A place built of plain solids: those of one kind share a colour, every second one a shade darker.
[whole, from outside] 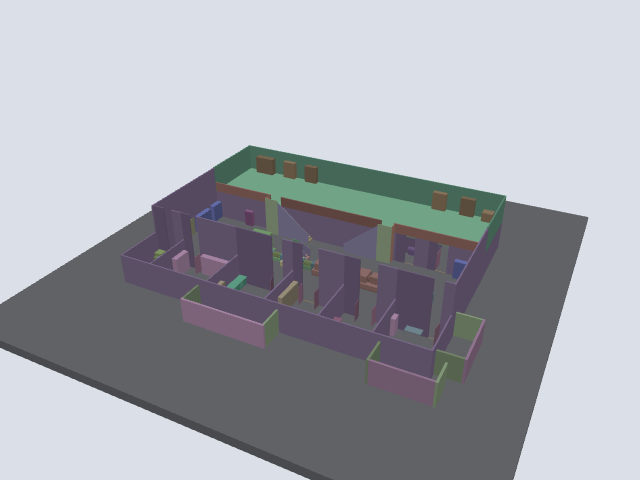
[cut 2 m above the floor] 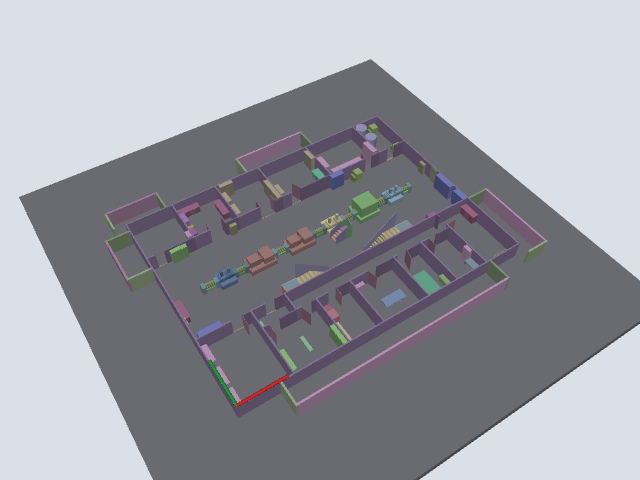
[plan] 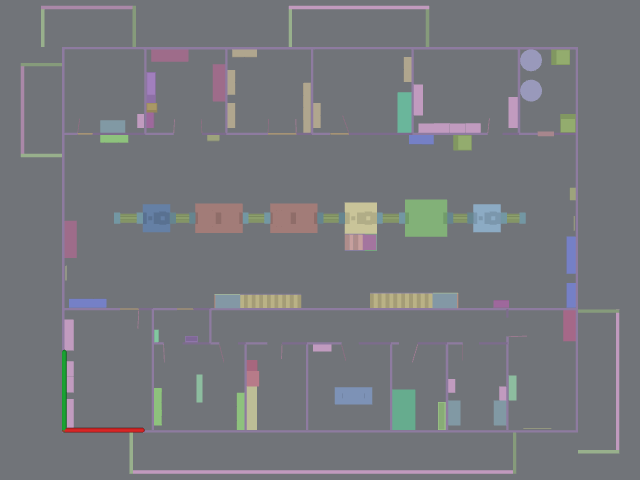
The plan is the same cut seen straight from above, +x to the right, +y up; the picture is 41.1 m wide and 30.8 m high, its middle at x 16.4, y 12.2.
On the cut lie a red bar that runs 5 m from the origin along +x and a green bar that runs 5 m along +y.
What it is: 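A pump hall with its main, pump sets and valves, low rooms beside it, and over them a gallery reached by a steep steel stair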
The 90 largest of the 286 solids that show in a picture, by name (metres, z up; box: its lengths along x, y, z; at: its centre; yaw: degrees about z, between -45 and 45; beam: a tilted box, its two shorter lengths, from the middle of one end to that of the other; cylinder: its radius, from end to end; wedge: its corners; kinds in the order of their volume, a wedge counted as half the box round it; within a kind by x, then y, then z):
{
 "wall_1": {"box": [0.15, 8.07, 3.35], "at": [-0.07, 3.88, 1.62]},
 "wall_2": {"box": [0.15, 11.54, 6.55], "at": [-0.07, 13.39, 3.23]},
 "wall_3": {"box": [0.15, 5.72, 3.35], "at": [-0.07, 21.72, 1.62]},
 "wall_4": {"box": [3.57, 0.15, 3.51], "at": [1.78, 7.77, 1.71]},
 "wall_5": {"box": [5.49, 0.15, 3.35], "at": [2.6, 24.5, 1.62]},
 "wall_6": {"box": [5.98, 0.15, 3.35], "at": [2.84, -0.07, 1.62]},
 "wall_7": {"box": [3.38, 0.15, 6.55], "at": [3.5, 19.01, 3.23]},
 "wall_8": {"box": [0.15, 5.42, 3.35], "at": [5.19, 21.72, 1.62]},
 "wall_9": {"box": [0.15, 5.57, 3.35], "at": [5.68, 2.79, 1.62]},
 "wall_10": {"box": [1.83, 0.15, 6.55], "at": [6.11, 19.01, 3.23]},
 "wall_11": {"box": [5.5, 0.15, 3.35], "at": [7.79, 24.5, 1.62]},
 "wall_12": {"box": [6.25, 0.15, 3.35], "at": [8.65, -0.07, 1.62]},
 "wall_13": {"box": [1.57, 0.15, 6.55], "at": [9.61, 19.01, 3.23]},
 "wall_14": {"box": [0.15, 5.42, 3.35], "at": [10.39, 21.72, 1.62]},
 "wall_15": {"box": [0.15, 5.57, 3.35], "at": [11.63, 2.79, 1.62]},
 "wall_16": {"box": [2.68, 0.15, 6.55], "at": [11.73, 19.01, 3.23]},
 "wall_17": {"box": [5.8, 0.15, 3.35], "at": [13.14, 24.5, 1.62]},
 "wall_18": {"box": [4.24, 0.15, 3.35], "at": [13.6, -0.07, 1.62]},
 "wall_19": {"box": [0.15, 5.57, 3.35], "at": [15.57, 2.79, 1.62]},
 "wall_20": {"box": [0.15, 5.42, 3.35], "at": [15.89, 21.72, 1.62]},
 "wall_21": {"box": [5.69, 0.15, 3.35], "at": [18.27, -0.07, 1.62]},
 "wall_22": {"box": [19.06, 0.15, 3.51], "at": [18.9, 7.77, 1.71]},
 "wall_23": {"box": [6.75, 0.15, 3.35], "at": [19.11, 24.5, 1.62]},
 "wall_24": {"box": [4.09, 0.15, 6.55], "at": [20.3, 19.01, 3.23]},
 "wall_25": {"box": [0.15, 5.57, 3.35], "at": [20.96, 2.79, 1.62]},
 "wall_26": {"box": [0.15, 5.42, 3.35], "at": [22.34, 21.72, 1.62]},
 "wall_27": {"box": [3.89, 0.15, 3.35], "at": [22.75, -0.07, 1.62]},
 "wall_28": {"box": [0.15, 5.57, 3.35], "at": [24.55, 2.79, 1.62]},
 "wall_29": {"box": [4.83, 0.15, 6.55], "at": [24.75, 19.01, 3.23]},
 "wall_30": {"box": [7.13, 0.15, 3.35], "at": [25.75, 24.5, 1.62]},
 "wall_31": {"box": [4.18, 0.15, 3.35], "at": [26.49, -0.07, 1.62]},
 "wall_32": {"box": [0.15, 5.57, 3.35], "at": [28.43, 2.79, 1.62]},
 "wall_33": {"box": [0.15, 5.42, 3.35], "at": [29.17, 21.72, 1.62]},
 "wall_34": {"box": [4.68, 0.15, 3.35], "at": [30.62, -0.07, 1.62]},
 "wall_35": {"box": [4.38, 0.15, 3.51], "at": [30.62, 7.77, 1.71]},
 "wall_36": {"box": [3.94, 0.15, 3.35], "at": [30.99, 24.5, 1.62]},
 "wall_37": {"box": [0.15, 8.07, 3.35], "at": [32.88, 3.88, 1.62]},
 "wall_38": {"box": [0.15, 11.54, 6.55], "at": [32.88, 13.39, 3.23]},
 "wall_39": {"box": [0.15, 5.72, 3.35], "at": [32.88, 21.72, 1.62]},
 "mezz_deck_1": {"box": [32.81, 7.83, 0.15], "at": [16.41, 3.91, 3.38]},
 "yard_wall_1": {"box": [0.22, 6.05, 2.65], "at": [-2.69, 20.54, 1.27]},
 "yard_wall_2": {"box": [6.09, 0.22, 2.65], "at": [1.54, 27.12, 1.27]},
 "yard_wall_3": {"box": [24.82, 0.22, 2.65], "at": [16.59, -2.69, 1.27]},
 "yard_wall_4": {"box": [9.02, 0.22, 2.65], "at": [18.9, 27.12, 1.27]},
 "yard_wall_5": {"box": [0.22, 9.25, 2.65], "at": [35.5, 3.12, 1.27]},
 "mezz_outer_1": {"box": [0.15, 8.07, 3.26], "at": [-0.07, 3.88, 4.93]},
 "mezz_outer_2": {"box": [5.98, 0.15, 3.26], "at": [2.84, -0.07, 4.93]},
 "mezz_outer_3": {"box": [6.25, 0.15, 3.26], "at": [8.65, -0.07, 4.93]},
 "mezz_outer_4": {"box": [4.24, 0.15, 3.26], "at": [13.6, -0.07, 4.93]},
 "mezz_outer_5": {"box": [5.69, 0.15, 3.26], "at": [18.27, -0.07, 4.93]},
 "mezz_outer_6": {"box": [3.89, 0.15, 3.26], "at": [22.75, -0.07, 4.93]},
 "mezz_outer_7": {"box": [4.18, 0.15, 3.26], "at": [26.49, -0.07, 4.93]},
 "mezz_outer_8": {"box": [4.68, 0.15, 3.26], "at": [30.62, -0.07, 4.93]},
 "mezz_outer_9": {"box": [0.15, 8.07, 3.26], "at": [32.88, 3.88, 4.93]},
 "yard_cheek_1": {"box": [2.65, 0.22, 2.65], "at": [-1.48, 17.62, 1.27]},
 "yard_cheek_2": {"box": [2.65, 0.22, 2.65], "at": [-1.48, 23.45, 1.27]},
 "yard_cheek_3": {"box": [0.22, 2.65, 2.65], "at": [-1.39, 25.91, 1.27]},
 "yard_cheek_4": {"box": [0.22, 2.65, 2.65], "at": [4.29, -1.48, 1.27]},
 "yard_cheek_5": {"box": [0.22, 2.65, 2.65], "at": [4.48, 25.91, 1.27]},
 "yard_cheek_6": {"box": [0.22, 2.65, 2.65], "at": [14.5, 25.91, 1.27]},
 "yard_cheek_7": {"box": [0.22, 2.65, 2.65], "at": [23.3, 25.91, 1.27]},
 "yard_cheek_8": {"box": [0.22, 2.65, 2.65], "at": [28.89, -1.48, 1.27]},
 "yard_cheek_9": {"box": [2.65, 0.22, 2.65], "at": [34.28, -1.39, 1.27]},
 "yard_cheek_10": {"box": [2.65, 0.22, 2.65], "at": [34.28, 7.64, 1.27]},
 "mezz_kept_1": {"box": [1.6, 0.6, 2.15], "at": [3.8, 0.31, 4.49]},
 "mezz_kept_2": {"box": [1.6, 0.6, 2.15], "at": [7.06, 0.31, 4.49]},
 "mezz_kept_3": {"box": [1.6, 0.6, 2.15], "at": [23.66, 0.31, 4.49]},
 "mezz_kept_4": {"box": [1.6, 0.6, 2.15], "at": [26.71, 0.31, 4.49]},
 "mezz_kept_5": {"box": [2.4, 0.8, 2.15], "at": [30.22, 0.41, 4.49]},
 "surge_vessel_1": {"box": [2.72, 2.4, 0.52], "at": [23.21, 13.6, 0.36]},
 "surge_vessel_2": {"box": [2.2, 1.93, 2.08], "at": [23.21, 13.6, 1.66]},
 "mezz_landing_1": {"box": [1.6, 0.87, 3.51], "at": [10.48, 8.26, 1.71]},
 "mezz_landing_2": {"box": [1.6, 0.94, 3.51], "at": [24.42, 8.29, 1.71]},
 "switch_panel_1": {"box": [2.4, 0.58, 2.0], "at": [1.5, 8.13, 1.1]},
 "switch_panel_2": {"box": [1.6, 0.58, 2.0], "at": [22.91, 18.65, 1.1]},
 "switch_panel_3": {"box": [0.58, 1.6, 2.0], "at": [32.52, 8.64, 1.1]},
 "switch_panel_4": {"box": [0.58, 2.4, 2.0], "at": [32.52, 11.23, 1.1]},
 "cubicles_1": {"box": [1.48, 2.6, 1.9], "at": [21.77, 1.3, 1.05]},
 "tank_1": {"cylinder": 0.7, "from": [29.95, 21.79, 0.0], "to": [29.95, 21.79, 2.2]},
 "tank_2": {"cylinder": 0.7, "from": [29.95, 23.73, 0.0], "to": [29.95, 23.73, 2.2]},
 "pump_set_1": {"box": [3.04, 1.9, 0.52], "at": [9.92, 13.6, 0.36]},
 "pump_set_2": {"box": [3.04, 1.9, 0.52], "at": [14.72, 13.6, 0.36]},
 "lockers_1": {"box": [0.48, 2.4, 1.7], "at": [5.99, 1.5, 0.95]},
 "lockers_2": {"box": [0.48, 2.4, 1.7], "at": [11.32, 1.2, 0.95]},
 "mezz_parapet_1": {"box": [9.78, 0.15, 1.15], "at": [4.89, 7.77, 3.98]},
 "mezz_parapet_2": {"box": [12.54, 0.15, 1.15], "at": [17.45, 7.77, 3.98]},
 "manifold_valves_1": {"box": [2.08, 2.0, 0.52], "at": [19.02, 13.6, 0.36]},
 "inlet_valves_1": {"box": [1.76, 1.8, 0.52], "at": [5.91, 13.6, 0.36]},
 "outlet_valves_1": {"box": [1.76, 1.8, 0.52], "at": [27.12, 13.6, 0.36]},
 "panel_1": {"box": [0.48, 1.6, 2.0], "at": [15.58, 19.89, 1.1]}
}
